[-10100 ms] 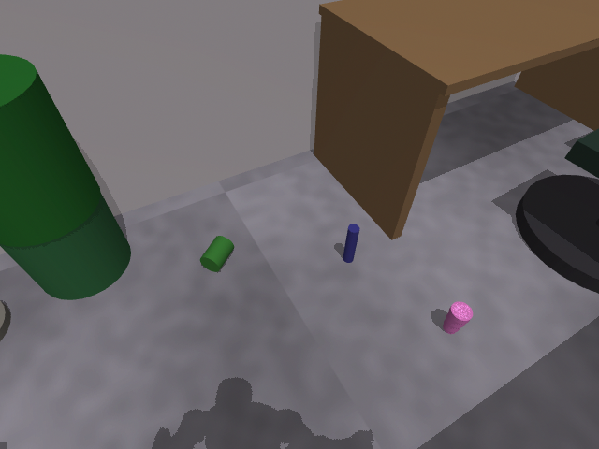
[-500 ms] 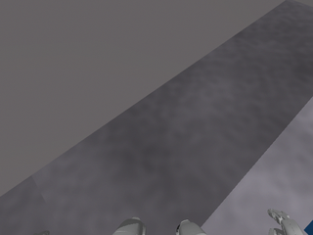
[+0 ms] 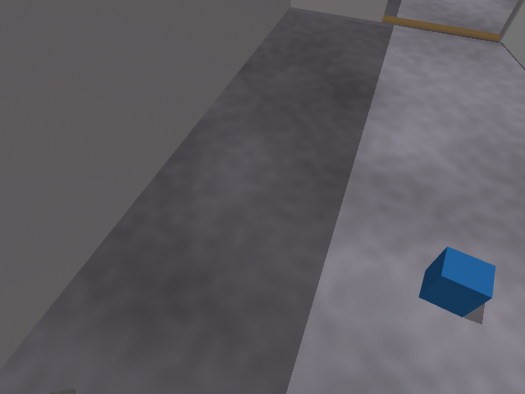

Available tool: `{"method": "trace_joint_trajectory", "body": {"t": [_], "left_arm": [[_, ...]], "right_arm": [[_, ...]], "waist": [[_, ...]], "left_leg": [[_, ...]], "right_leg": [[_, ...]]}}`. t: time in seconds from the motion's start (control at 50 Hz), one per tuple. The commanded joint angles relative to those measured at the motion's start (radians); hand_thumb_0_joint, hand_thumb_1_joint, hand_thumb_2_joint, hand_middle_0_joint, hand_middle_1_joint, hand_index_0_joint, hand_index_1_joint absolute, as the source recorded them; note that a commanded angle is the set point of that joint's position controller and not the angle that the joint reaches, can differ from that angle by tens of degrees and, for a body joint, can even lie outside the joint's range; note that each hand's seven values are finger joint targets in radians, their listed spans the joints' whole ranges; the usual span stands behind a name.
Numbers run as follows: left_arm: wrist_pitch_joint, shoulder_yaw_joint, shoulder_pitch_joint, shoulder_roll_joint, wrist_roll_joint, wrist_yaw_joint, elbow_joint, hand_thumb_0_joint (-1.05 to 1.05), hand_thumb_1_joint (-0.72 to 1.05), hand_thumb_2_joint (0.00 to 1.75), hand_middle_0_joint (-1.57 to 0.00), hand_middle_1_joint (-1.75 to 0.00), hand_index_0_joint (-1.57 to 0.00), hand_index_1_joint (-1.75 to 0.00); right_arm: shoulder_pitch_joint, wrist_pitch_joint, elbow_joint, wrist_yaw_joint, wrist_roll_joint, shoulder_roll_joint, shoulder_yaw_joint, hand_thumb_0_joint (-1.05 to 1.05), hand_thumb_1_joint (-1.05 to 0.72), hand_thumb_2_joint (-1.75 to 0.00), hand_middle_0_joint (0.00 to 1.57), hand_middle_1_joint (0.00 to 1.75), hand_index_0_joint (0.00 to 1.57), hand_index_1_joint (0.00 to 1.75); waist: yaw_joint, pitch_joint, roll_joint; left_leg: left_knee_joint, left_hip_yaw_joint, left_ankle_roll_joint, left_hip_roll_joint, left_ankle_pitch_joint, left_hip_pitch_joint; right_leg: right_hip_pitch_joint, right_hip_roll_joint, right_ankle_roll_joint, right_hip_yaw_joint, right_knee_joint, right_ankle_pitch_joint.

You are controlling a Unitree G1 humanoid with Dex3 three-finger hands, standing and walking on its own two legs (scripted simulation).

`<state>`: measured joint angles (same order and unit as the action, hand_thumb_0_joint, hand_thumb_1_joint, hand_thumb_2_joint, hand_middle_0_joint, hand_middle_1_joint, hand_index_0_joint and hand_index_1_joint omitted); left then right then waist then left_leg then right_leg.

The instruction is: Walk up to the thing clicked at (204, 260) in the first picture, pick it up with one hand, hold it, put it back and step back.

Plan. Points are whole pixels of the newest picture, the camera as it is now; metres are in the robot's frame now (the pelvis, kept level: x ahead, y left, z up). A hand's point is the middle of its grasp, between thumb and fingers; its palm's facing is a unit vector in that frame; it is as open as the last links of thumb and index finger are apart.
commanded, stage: walk up
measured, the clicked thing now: out of the picture -0.47 -0.79 -0.71
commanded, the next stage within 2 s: stand in 1.12 s
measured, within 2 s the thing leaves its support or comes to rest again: neither
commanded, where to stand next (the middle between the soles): +0.10 +0.01 m, yaw -13 degrees
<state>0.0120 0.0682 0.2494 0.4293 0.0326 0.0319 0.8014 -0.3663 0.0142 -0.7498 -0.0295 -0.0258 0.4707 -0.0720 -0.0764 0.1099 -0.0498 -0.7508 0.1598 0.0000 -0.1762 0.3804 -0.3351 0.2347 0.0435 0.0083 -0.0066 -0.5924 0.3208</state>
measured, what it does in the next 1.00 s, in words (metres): steps on the spot, turning right: left foot, then right foot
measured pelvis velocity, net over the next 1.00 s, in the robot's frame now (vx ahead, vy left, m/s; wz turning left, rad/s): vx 0.04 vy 0.00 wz -0.29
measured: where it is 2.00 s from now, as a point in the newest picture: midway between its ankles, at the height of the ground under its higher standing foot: outside the picture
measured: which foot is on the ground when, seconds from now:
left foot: up 0.00-0.20, down 0.22-1.00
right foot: down 0.00-0.26, up 0.28-0.48, down 0.50-1.00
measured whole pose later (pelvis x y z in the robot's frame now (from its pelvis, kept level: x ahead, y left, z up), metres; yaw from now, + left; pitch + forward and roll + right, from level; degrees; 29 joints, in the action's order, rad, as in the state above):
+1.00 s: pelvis +0.04 +0.00 +0.02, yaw -17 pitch -3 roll +0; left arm 0.02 0.00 0.06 0.35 -0.01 0.00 1.08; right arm -0.10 -0.01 -1.07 -0.02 0.00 0.35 0.01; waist -0.01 0.08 0.00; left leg -0.50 0.07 -0.02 -0.06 0.26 -0.18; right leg 0.21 0.03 -0.01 -0.10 -0.50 0.24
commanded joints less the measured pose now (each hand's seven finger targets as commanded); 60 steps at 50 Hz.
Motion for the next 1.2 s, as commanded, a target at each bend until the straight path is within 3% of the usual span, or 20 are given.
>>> {"method": "trace_joint_trajectory", "body": {"t": [0.0,0.04,0.12,0.18,0.2,0.22,0.24,0.26,0.32,0.38,0.44,0.46,0.48,0.5,0.52,0.58,0.64,0.68,0.76,1.18], "left_arm": [[0.030,0.093,0.086,0.300,-0.014,-0.031,-0.071,0.00,0.90,0.90,-0.20,-0.30,-0.20,-0.30],[0.035,0.070,0.024,0.256,-0.019,-0.043,-0.084,0.00,0.90,0.90,-0.20,-0.30,-0.20,-0.30],[0.035,0.055,0.011,0.238,-0.014,-0.042,-0.087,0.00,0.90,0.90,-0.20,-0.30,-0.20,-0.30],[0.022,0.036,-0.054,0.215,-0.022,-0.042,-0.094,0.00,0.90,0.90,-0.20,-0.30,-0.20,-0.30],[0.016,0.022,-0.051,0.159,-0.026,-0.043,-0.099,0.00,0.90,0.90,-0.20,-0.30,-0.20,-0.30],[0.016,0.004,-0.014,0.094,-0.039,-0.046,-0.103,0.00,0.90,0.90,-0.20,-0.30,-0.20,-0.30],[0.009,0.021,0.028,0.174,-0.034,-0.063,-0.068,0.00,0.90,0.90,-0.20,-0.30,-0.20,-0.30],[0.011,0.032,0.033,0.221,-0.027,-0.068,-0.044,0.00,0.90,0.90,-0.20,-0.30,-0.20,-0.30],[0.016,0.036,0.043,0.194,-0.032,-0.045,-0.001,0.00,0.90,0.90,-0.20,-0.30,-0.20,-0.30],[0.021,0.035,0.044,0.161,-0.025,-0.029,0.020,0.00,0.90,0.90,-0.20,-0.30,-0.20,-0.30],[0.027,0.041,0.086,0.142,-0.014,-0.035,0.058,0.00,0.90,0.90,-0.20,-0.30,-0.20,-0.30],[0.031,0.048,0.087,0.156,-0.008,-0.042,0.065,0.00,0.90,0.90,-0.20,-0.30,-0.20,-0.30],[0.040,0.057,0.081,0.197,0.001,-0.049,0.057,0.00,0.90,0.90,-0.20,-0.30,-0.20,-0.30],[0.053,0.056,0.005,0.254,0.005,-0.054,0.026,0.00,0.90,0.90,-0.20,-0.30,-0.20,-0.30],[0.050,0.053,-0.036,0.285,0.000,-0.053,0.023,0.00,0.90,0.90,-0.20,-0.30,-0.20,-0.30],[0.054,0.029,-0.079,0.214,-0.010,-0.057,0.043,0.00,0.90,0.90,-0.20,-0.30,-0.20,-0.30],[0.046,0.010,-0.124,0.174,-0.023,-0.050,0.056,0.00,0.90,0.90,-0.20,-0.30,-0.20,-0.30],[0.041,0.006,-0.090,0.158,-0.037,-0.051,0.095,0.00,0.90,0.90,-0.20,-0.30,-0.20,-0.30],[0.046,-0.002,-0.141,0.168,-0.034,-0.050,0.146,0.00,0.90,0.90,-0.20,-0.30,-0.20,-0.30],[0.030,-0.030,-0.238,0.128,-0.027,-0.038,0.295,0.00,0.90,0.90,-0.20,-0.30,-0.20,-0.30]], "right_arm": [[0.112,-0.028,0.103,0.023,0.013,0.186,-0.052,0.00,-0.90,-0.90,0.20,0.30,0.20,0.30],[0.053,-0.041,0.055,0.018,0.014,0.170,-0.041,0.00,-0.90,-0.90,0.20,0.30,0.20,0.30],[0.012,-0.052,0.011,0.020,0.005,0.149,-0.036,0.00,-0.90,-0.90,0.20,0.30,0.20,0.30],[-0.041,-0.065,-0.024,0.028,0.007,0.133,-0.046,0.00,-0.90,-0.90,0.20,0.30,0.20,0.30],[-0.076,-0.072,-0.033,0.034,-0.005,0.160,-0.055,0.00,-0.90,-0.90,0.20,0.30,0.20,0.30],[-0.064,-0.081,-0.022,0.038,-0.017,0.225,-0.067,0.00,-0.90,-0.90,0.20,0.30,0.20,0.30],[0.000,-0.081,-0.006,0.032,0.006,0.282,-0.076,0.00,-0.90,-0.90,0.20,0.30,0.20,0.30],[0.058,-0.078,0.002,0.030,0.007,0.271,-0.077,0.00,-0.90,-0.90,0.20,0.30,0.20,0.30],[0.110,-0.075,-0.004,0.038,-0.001,0.225,-0.056,0.00,-0.90,-0.90,0.20,0.30,0.20,0.30],[0.116,-0.062,-0.011,0.030,-0.010,0.219,-0.051,0.00,-0.90,-0.90,0.20,0.30,0.20,0.30],[0.158,-0.039,-0.002,0.023,0.001,0.185,-0.036,0.00,-0.90,-0.90,0.20,0.30,0.20,0.30],[0.148,-0.033,-0.004,0.024,0.006,0.142,-0.021,0.00,-0.90,-0.90,0.20,0.30,0.20,0.30],[0.139,-0.029,0.001,0.025,0.015,0.087,-0.004,0.00,-0.90,-0.90,0.20,0.30,0.20,0.30],[0.161,-0.023,0.009,0.024,0.021,0.046,0.008,0.00,-0.90,-0.90,0.20,0.30,0.20,0.30],[0.179,-0.019,-0.019,0.038,0.018,0.120,-0.016,0.00,-0.90,-0.90,0.20,0.30,0.20,0.30],[0.144,-0.031,-0.079,0.035,0.033,0.105,-0.005,0.00,-0.90,-0.90,0.20,0.30,0.20,0.30],[0.098,-0.050,-0.136,0.036,0.023,0.113,-0.006,0.00,-0.90,-0.90,0.20,0.30,0.20,0.30],[0.204,-0.055,-0.133,0.030,0.029,0.162,-0.009,0.00,-0.90,-0.90,0.20,0.30,0.20,0.30],[0.238,-0.050,-0.182,0.028,0.030,0.129,0.014,0.00,-0.90,-0.90,0.20,0.30,0.20,0.30],[0.345,-0.054,-0.323,0.027,0.015,0.097,0.020,0.00,-0.90,-0.90,0.20,0.30,0.20,0.30]], "waist": [[0.111,-0.022,0.161],[0.073,-0.041,0.185],[0.060,-0.032,0.233],[-0.001,-0.054,0.186],[-0.019,-0.049,0.086],[-0.001,-0.079,-0.128],[0.020,-0.103,-0.157],[0.050,-0.068,-0.087],[0.066,-0.013,-0.123],[0.052,-0.058,-0.180],[0.094,-0.113,-0.126],[0.102,-0.123,-0.071],[0.103,-0.125,0.082],[0.075,-0.070,0.202],[0.082,-0.051,0.163],[0.054,-0.088,0.164],[0.025,-0.156,0.150],[0.079,-0.160,0.045],[0.067,-0.143,0.036],[0.066,-0.148,0.044]], "left_leg": [[-0.273,-0.197,0.001,0.066,0.195,-0.322],[-0.218,-0.185,0.010,0.063,0.096,-0.280],[-0.095,-0.139,0.014,0.108,0.033,-0.083],[0.120,-0.105,0.036,0.158,-0.102,0.179],[0.229,-0.203,0.045,0.112,-0.097,0.220],[0.392,-0.520,0.105,-0.097,-0.084,0.246],[0.462,-0.714,0.225,-0.286,-0.005,0.138],[0.459,-0.723,0.281,-0.295,0.042,0.082],[0.401,-0.408,0.188,-0.141,0.006,0.040],[0.356,-0.316,0.189,-0.120,-0.072,0.035],[0.216,-0.230,0.145,-0.087,-0.109,-0.032],[0.143,-0.204,0.112,-0.061,-0.099,-0.086],[-0.009,-0.147,0.064,-0.004,-0.068,-0.134],[-0.090,-0.113,0.007,0.109,0.096,-0.221],[-0.160,-0.193,0.013,0.081,0.189,-0.091],[-0.034,-0.174,0.040,0.090,0.108,-0.060],[0.190,-0.193,0.048,0.077,-0.222,0.172],[0.231,-0.303,0.100,-0.014,-0.231,0.100],[0.257,-0.212,0.054,0.038,-0.238,0.111],[0.482,-0.204,0.016,0.028,-0.215,0.244]], "right_leg": [[-0.114,-0.332,0.283,-0.564,0.244,0.140],[-0.106,-0.245,0.225,-0.416,0.196,0.006],[0.078,-0.191,0.201,-0.331,0.126,-0.258],[0.255,-0.148,0.150,-0.263,0.003,-0.243],[0.301,-0.089,0.100,-0.229,-0.110,-0.185],[0.363,0.052,0.032,-0.161,-0.316,-0.018],[0.298,0.046,0.011,-0.126,-0.453,0.266],[0.277,0.014,0.010,-0.141,-0.519,0.280],[0.262,-0.031,0.016,-0.089,-0.398,0.196],[0.152,-0.029,0.012,-0.006,-0.240,0.172],[-0.039,0.008,0.025,0.041,0.006,0.002],[-0.105,0.003,0.036,-0.008,0.057,-0.010],[-0.104,-0.106,0.068,-0.226,0.165,0.033],[-0.023,-0.301,0.158,-0.565,0.266,0.072],[0.129,-0.358,0.250,-0.579,0.229,0.019],[0.036,-0.244,0.178,-0.371,0.134,-0.229],[0.122,-0.173,0.103,-0.236,0.032,-0.374],[0.050,-0.083,0.048,-0.155,0.013,-0.178],[-0.003,-0.120,0.059,-0.194,0.076,-0.283],[-0.077,-0.139,0.009,-0.158,0.284,-0.272]]}}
